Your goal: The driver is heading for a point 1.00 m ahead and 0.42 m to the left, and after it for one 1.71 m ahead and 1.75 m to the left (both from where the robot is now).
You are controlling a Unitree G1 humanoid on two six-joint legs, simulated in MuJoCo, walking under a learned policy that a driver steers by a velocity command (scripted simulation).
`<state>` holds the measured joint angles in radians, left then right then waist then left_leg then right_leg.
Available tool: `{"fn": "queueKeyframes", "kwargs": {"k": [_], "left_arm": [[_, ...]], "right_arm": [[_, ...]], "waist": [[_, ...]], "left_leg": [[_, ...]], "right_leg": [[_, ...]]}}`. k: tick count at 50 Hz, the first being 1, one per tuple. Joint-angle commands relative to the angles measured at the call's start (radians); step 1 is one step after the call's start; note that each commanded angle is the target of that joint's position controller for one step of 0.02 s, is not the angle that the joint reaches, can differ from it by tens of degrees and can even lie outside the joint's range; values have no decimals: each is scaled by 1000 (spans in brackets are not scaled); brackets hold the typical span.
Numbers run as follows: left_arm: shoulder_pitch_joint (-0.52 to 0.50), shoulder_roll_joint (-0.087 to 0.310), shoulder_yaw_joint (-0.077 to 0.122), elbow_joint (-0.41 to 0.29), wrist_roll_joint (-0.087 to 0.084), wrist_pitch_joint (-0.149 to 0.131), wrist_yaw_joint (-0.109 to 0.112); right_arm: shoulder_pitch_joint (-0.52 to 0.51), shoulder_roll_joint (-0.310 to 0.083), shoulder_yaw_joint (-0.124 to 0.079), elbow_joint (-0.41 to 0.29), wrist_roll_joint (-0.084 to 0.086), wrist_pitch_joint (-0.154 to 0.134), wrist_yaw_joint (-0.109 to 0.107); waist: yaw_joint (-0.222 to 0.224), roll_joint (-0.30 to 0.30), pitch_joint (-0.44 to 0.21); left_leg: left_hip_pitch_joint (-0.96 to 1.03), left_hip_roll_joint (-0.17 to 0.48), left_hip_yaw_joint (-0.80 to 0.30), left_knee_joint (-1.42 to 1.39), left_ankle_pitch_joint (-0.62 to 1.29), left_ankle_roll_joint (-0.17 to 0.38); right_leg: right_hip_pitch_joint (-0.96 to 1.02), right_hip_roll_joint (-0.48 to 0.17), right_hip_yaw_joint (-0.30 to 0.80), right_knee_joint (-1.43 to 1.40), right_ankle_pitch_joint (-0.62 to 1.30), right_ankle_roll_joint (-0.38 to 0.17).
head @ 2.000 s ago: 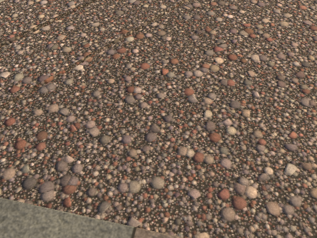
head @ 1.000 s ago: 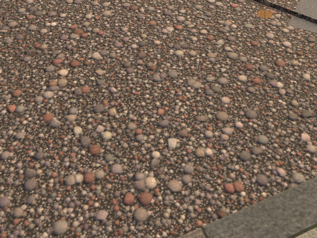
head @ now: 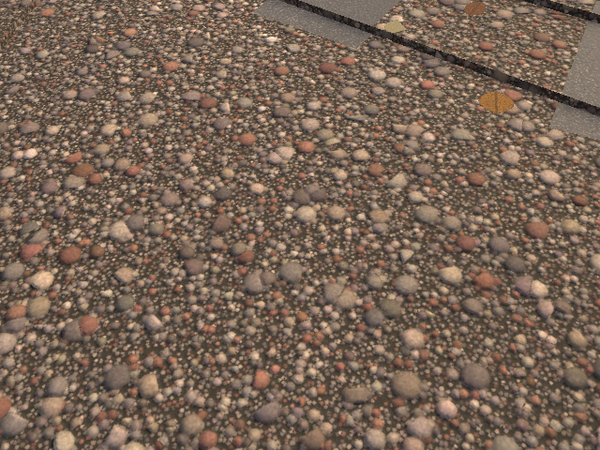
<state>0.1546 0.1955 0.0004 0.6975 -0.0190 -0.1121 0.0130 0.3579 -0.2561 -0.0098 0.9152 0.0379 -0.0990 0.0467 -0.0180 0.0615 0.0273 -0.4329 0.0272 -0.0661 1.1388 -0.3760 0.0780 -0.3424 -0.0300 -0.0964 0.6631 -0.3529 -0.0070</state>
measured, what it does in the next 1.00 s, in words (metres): goes down, turning left: left foot 0.11 m lower, then right foot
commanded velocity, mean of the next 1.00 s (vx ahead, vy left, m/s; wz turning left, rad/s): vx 0.50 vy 0.00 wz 0.53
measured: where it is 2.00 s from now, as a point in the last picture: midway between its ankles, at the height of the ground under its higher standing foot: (139, 312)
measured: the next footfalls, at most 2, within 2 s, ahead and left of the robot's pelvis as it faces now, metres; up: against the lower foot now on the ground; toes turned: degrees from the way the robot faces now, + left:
left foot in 0.24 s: +0.29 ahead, +0.09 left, -0.11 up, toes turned +7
right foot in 0.66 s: +0.58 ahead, -0.03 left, -0.11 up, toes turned +28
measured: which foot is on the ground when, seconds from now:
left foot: up 0.00-0.22, down 0.24-0.68, up 0.70-1.00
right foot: down 0.00-0.20, up 0.22-0.64, down 0.66-1.00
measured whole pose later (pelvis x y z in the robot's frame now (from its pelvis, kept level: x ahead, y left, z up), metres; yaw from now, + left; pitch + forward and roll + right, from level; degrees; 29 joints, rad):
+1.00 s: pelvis +0.52 +0.06 -0.08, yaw +34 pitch +2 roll -2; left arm 0.31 0.25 0.09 0.84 0.00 -0.09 0.01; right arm 0.15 -0.30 -0.10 0.71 0.02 -0.02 0.01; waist 0.06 0.04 0.02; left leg -0.72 0.10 -0.08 0.91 -0.08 0.00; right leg -0.09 0.03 -0.12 0.25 -0.20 -0.02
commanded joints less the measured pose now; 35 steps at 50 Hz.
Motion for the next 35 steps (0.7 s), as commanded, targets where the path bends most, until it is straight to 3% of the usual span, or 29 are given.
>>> {"fn": "queueKeyframes", "kwargs": {"k": [1,2,3,4,5,7,9,10,11,12,13,14,15,16,17,18,19,20,22,24,25,27,29,31,32,33,34,35], "left_arm": [[94,143,71,40,-37,-15,-5],[-5,122,75,35,-41,-23,-5],[-58,122,83,35,-38,-25,0],[-49,137,94,48,-33,-31,4],[-75,152,102,55,-28,-36,5],[-112,134,102,61,-35,-40,0],[-64,124,100,80,-40,-39,2],[-54,132,102,89,-36,-36,7],[-82,149,106,94,-33,-30,9],[-87,128,102,82,-11,-22,8],[51,106,93,22,15,-31,0],[127,140,86,13,18,-46,-9],[108,185,97,17,14,-52,-7],[75,160,86,-40,-31,-50,-3],[12,222,101,-25,-32,-29,19],[8,227,103,-23,-24,-3,27],[7,220,102,-7,4,21,32],[-29,215,103,-16,28,28,35],[-122,163,89,-36,45,26,33],[-207,96,68,-55,46,12,15],[-227,82,65,-59,36,7,7],[-256,83,68,-71,17,3,-3],[-268,105,76,-83,9,-4,-11],[-230,135,88,-78,3,-19,-15],[-166,151,97,-61,2,-26,-13],[-56,186,114,-36,10,-29,-7],[106,235,130,-15,22,-28,-1],[197,297,144,16,40,-16,-5]], "right_arm": [[-215,-77,-49,-163,35,7,-24],[-209,-21,-38,-164,5,20,-18],[-140,23,-30,-132,-22,23,-7],[-80,33,-33,-106,-26,25,6],[-47,14,-41,-97,-13,36,16],[-65,-39,-52,-106,5,68,20],[-114,-84,-67,-116,-8,84,24],[-51,-93,-78,-95,-19,80,27],[93,-100,-91,-51,-30,73,27],[216,-119,-102,0,-38,66,18],[137,-195,-99,-28,-50,46,11],[78,-184,-93,-86,-34,35,10],[36,-163,-92,-112,-26,34,7],[-20,-303,-134,-109,-35,38,-8],[-110,-204,-107,-163,-33,36,-14],[-157,-181,-97,-172,-42,30,-21],[-167,-162,-91,-184,-37,22,-24],[-162,-159,-93,-178,-25,20,-36],[-123,-170,-98,-164,-22,18,-62],[-83,-161,-102,-150,-11,32,-79],[-67,-155,-103,-145,-8,41,-83],[-32,-144,-104,-135,-6,55,-81],[-5,-126,-103,-130,-1,63,-78],[-15,-123,-106,-138,-4,65,-81],[-38,-116,-105,-150,-6,64,-81],[-66,-89,-97,-167,-13,58,-76],[-71,-33,-80,-185,-24,52,-68],[34,-12,-71,-214,7,46,-66]], "waist": [[63,-159,37],[16,-153,69],[-16,-139,39],[-32,-143,-15],[-58,-162,-40],[-66,-169,-3],[-48,-104,42],[-80,-63,18],[-169,4,-40],[-233,179,-50],[-74,363,-36],[-34,329,-122],[-20,142,-138],[39,176,-228],[39,-57,-153],[61,-26,-117],[62,-68,-84],[54,-57,-60],[13,-46,-45],[-30,-35,-70],[-44,-29,-85],[-62,-12,-92],[-63,2,-85],[-32,35,-77],[9,48,-86],[66,40,-141],[129,-65,-255],[79,-383,-334]], "left_leg": [[-346,39,14,-208,125,-21],[-188,21,63,-369,310,-36],[23,-18,112,-491,554,-42],[182,-37,118,-509,749,-41],[243,-22,95,-493,820,-36],[192,26,54,-520,760,-31],[123,52,50,-619,734,-16],[180,50,61,-685,758,10],[331,33,89,-761,812,73],[515,32,72,-786,833,136],[633,76,-93,-604,948,156],[709,161,-278,-600,973,253],[669,195,-335,-652,916,270],[686,353,-707,-783,273,385],[506,336,-748,-858,124,342],[386,346,-756,-840,164,343],[292,293,-681,-839,192,310],[247,241,-586,-840,205,275],[160,123,-397,-837,346,214],[127,37,-270,-817,465,168],[128,17,-244,-807,478,151],[169,22,-267,-784,433,142],[237,51,-334,-749,347,138],[271,69,-389,-709,297,128],[254,55,-391,-670,310,114],[189,19,-354,-562,344,86],[48,-54,-250,-296,181,45],[-277,-165,-142,-26,-217,-10]], "right_leg": [[252,-230,281,-332,66,-125],[80,-181,181,-341,51,-105],[-50,-119,63,-307,59,-86],[-113,-114,22,-293,58,-83],[-119,-131,11,-271,53,-83],[-61,-163,4,-206,43,-80],[50,-183,-13,-50,70,-66],[79,-175,-36,91,146,-60],[52,-114,-80,373,191,-54],[-128,5,-101,754,-161,-37],[-378,22,46,855,-228,-46],[-479,13,155,840,-224,-50],[-495,1,187,776,-160,-29],[-641,-11,224,784,-117,2],[-587,-55,244,695,-34,26],[-550,-69,266,650,-9,48],[-501,-89,269,586,-23,67],[-479,-98,272,472,20,76],[-376,-76,221,273,173,86],[-245,-11,166,67,325,89],[-191,21,145,-8,387,90],[-152,55,137,-89,410,84],[-148,64,162,-149,358,61],[-93,61,180,-199,304,28],[-1,57,174,-234,303,4],[177,12,198,-225,296,-34],[440,-147,359,-223,212,-94],[681,-354,817,-332,-72,-258]]}}
Velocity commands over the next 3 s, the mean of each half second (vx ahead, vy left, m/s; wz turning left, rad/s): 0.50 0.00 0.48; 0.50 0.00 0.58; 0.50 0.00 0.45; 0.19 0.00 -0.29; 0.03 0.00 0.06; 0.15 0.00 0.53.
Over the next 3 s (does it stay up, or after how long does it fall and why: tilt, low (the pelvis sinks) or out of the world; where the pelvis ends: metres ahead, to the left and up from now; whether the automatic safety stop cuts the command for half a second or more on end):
stays up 0.86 0.56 -0.08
